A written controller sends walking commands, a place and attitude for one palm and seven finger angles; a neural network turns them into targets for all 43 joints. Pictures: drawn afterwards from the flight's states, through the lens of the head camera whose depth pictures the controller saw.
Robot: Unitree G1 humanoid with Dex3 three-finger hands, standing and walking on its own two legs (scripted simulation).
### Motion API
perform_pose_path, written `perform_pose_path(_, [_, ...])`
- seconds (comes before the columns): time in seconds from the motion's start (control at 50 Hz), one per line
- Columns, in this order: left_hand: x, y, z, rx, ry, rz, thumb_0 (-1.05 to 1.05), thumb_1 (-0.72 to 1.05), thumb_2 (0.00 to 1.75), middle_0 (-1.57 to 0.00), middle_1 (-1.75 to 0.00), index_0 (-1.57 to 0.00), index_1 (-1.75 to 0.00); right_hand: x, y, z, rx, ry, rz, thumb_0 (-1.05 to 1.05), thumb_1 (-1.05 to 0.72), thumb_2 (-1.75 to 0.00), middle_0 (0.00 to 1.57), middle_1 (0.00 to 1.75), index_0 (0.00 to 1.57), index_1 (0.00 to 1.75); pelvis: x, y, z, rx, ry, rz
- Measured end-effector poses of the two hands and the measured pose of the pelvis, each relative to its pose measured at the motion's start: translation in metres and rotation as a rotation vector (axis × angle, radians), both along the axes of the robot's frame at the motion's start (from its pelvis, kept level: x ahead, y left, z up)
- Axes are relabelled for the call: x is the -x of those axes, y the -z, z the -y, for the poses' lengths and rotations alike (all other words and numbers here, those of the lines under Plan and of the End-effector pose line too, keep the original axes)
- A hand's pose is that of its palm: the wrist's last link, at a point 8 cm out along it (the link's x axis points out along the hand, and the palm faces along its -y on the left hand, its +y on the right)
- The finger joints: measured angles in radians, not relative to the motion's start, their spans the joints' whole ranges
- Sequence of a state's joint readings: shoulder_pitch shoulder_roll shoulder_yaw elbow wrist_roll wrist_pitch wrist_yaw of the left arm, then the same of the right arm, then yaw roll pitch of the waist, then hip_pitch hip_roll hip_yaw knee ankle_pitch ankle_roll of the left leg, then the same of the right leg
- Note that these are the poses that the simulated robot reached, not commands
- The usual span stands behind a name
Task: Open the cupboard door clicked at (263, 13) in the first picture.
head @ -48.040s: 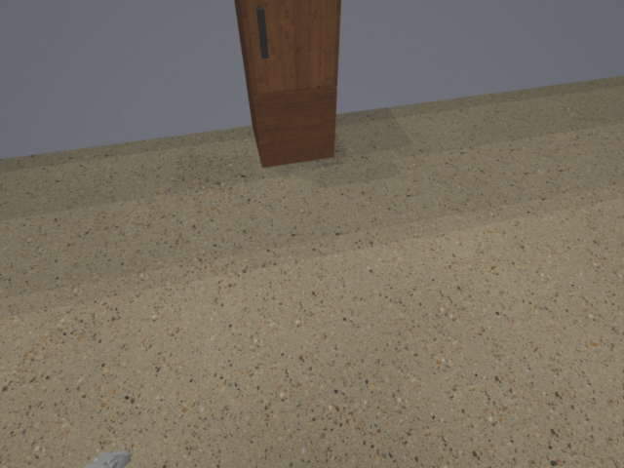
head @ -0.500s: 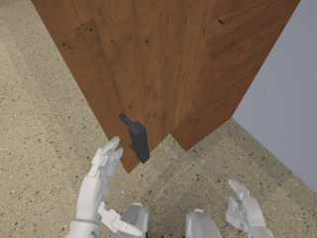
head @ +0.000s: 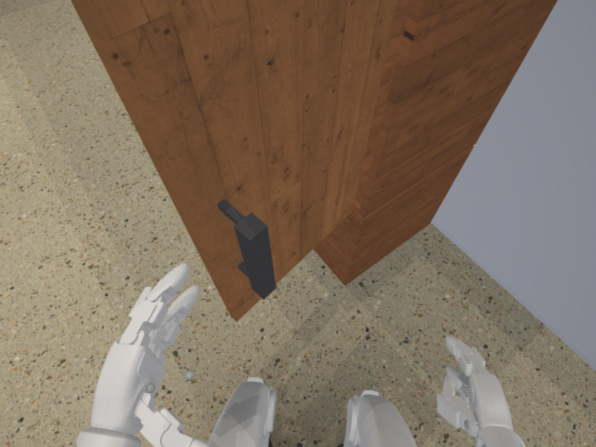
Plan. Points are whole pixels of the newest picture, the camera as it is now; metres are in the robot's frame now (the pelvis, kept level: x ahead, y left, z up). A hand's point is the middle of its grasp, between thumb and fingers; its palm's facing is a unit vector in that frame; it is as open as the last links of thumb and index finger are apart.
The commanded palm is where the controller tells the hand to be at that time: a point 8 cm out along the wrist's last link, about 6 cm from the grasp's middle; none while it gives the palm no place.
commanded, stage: draw the hand back to the body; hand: left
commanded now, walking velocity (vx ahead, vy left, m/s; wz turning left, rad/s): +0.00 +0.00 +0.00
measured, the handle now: (247, 252) +0.35 +0.10 +0.05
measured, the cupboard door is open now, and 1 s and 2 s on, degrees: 100 100 100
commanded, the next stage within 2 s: step back with the hand held close in 1.50 s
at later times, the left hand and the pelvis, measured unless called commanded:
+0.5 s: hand (92, 347) +0.20 +0.19 +0.16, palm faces +0.05 -0.98 -0.21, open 15.9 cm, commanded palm +0.16 +0.25 +0.18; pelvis +0.02 +0.01 +0.08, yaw +0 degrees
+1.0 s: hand out of the picture +0.23 +0.26 +0.27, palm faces +0.38 -0.81 -0.44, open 10.5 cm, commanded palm +0.19 +0.31 +0.29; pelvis +0.05 +0.02 +0.14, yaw +0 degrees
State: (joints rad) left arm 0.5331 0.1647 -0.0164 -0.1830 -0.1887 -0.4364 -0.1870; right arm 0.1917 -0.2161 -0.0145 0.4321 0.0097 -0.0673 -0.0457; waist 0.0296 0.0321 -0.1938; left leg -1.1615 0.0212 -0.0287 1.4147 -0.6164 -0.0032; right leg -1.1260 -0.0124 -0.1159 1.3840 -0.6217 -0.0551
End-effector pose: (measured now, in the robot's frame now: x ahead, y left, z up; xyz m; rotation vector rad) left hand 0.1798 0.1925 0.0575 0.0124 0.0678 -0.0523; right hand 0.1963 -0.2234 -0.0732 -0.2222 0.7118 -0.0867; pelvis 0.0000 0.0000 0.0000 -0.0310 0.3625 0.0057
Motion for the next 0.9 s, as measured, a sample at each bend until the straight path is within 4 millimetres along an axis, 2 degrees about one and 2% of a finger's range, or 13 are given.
perform_pose_path(0.1, [0.002, -0.028, -0.01, -0.039, -0.016, 0.02, -0.02, -0.5, 0.3, -0.15, -0.3, -0.15, -0.3, 0.006, -0.011, -0.006, -0.027, 0.021, -0.005, 0.01, -0.9, -0.9, 0.2, 0.3, 0.2, 0.3, 0.001, -0.012, -0.001, 0.001, -0.002, 0.036])
perform_pose_path(0.24, [0.008, -0.061, -0.026, -0.049, -0.046, 0.006, -0.02, -0.5, 0.3, -0.15, -0.3, -0.15, -0.3, 0.013, -0.041, -0.011, -0.036, 0.028, 0.013, 0.01, -0.9, -0.9, 0.2, 0.3, 0.2, 0.3, -0.004, -0.039, -0.003, 0.005, -0.011, 0.083])
perform_pose_path(0.44, [0.006, -0.102, -0.042, -0.06, -0.045, 0.03, -0.01, -0.47, 0.32, -0.15, -0.3, -0.15, -0.3, 0.005, -0.08, -0.005, -0.014, 0.05, 0.073, 0.01, -0.9, -0.9, 0.2, 0.3, 0.2, 0.3, -0.017, -0.067, -0.008, 0.007, -0.014, 0.153])
perform_pose_path(0.46, [0.006, -0.106, -0.044, -0.102, -0.057, 0.017, -0.01, -0.45, 0.32, -0.15, -0.3, -0.15, -0.3, 0.004, -0.083, -0.005, -0.009, 0.053, 0.074, 0.01, -0.9, -0.9, 0.2, 0.3, 0.2, 0.3, -0.019, -0.07, -0.008, 0.003, -0.01, 0.16])
perform_pose_path(0.54, [0.008, -0.121, -0.056, -0.274, -0.166, -0.093, -0.01, -0.36, 0.36, -0.16, -0.3, -0.15, -0.3, -0.002, -0.097, -0.008, -0.001, 0.072, 0.068, 0.01, -0.9, -0.9, 0.2, 0.3, 0.2, 0.3, -0.026, -0.086, -0.011, -0.005, -0.003, 0.198])
perform_pose_path(0.64, [0.011, -0.14, -0.07, -0.37, -0.281, -0.156, -0.01, -0.22, 0.42, -0.16, -0.3, -0.16, -0.3, -0.009, -0.109, -0.017, -0.006, 0.056, 0.066, 0.01, -0.9, -0.9, 0.2, 0.3, 0.2, 0.3, -0.035, -0.103, -0.015, -0.01, -0.003, 0.244])
perform_pose_path(0.9, [-0.009, -0.207, -0.096, -0.442, -0.412, 0.014, 0.0, 0.22, 0.61, -0.18, -0.3, -0.18, -0.3, -0.03, -0.129, -0.032, -0.035, -0.017, 0.083, 0.01, -0.9, -0.9, 0.2, 0.3, 0.2, 0.3, -0.051, -0.13, -0.018, -0.022, -0.001, 0.348])
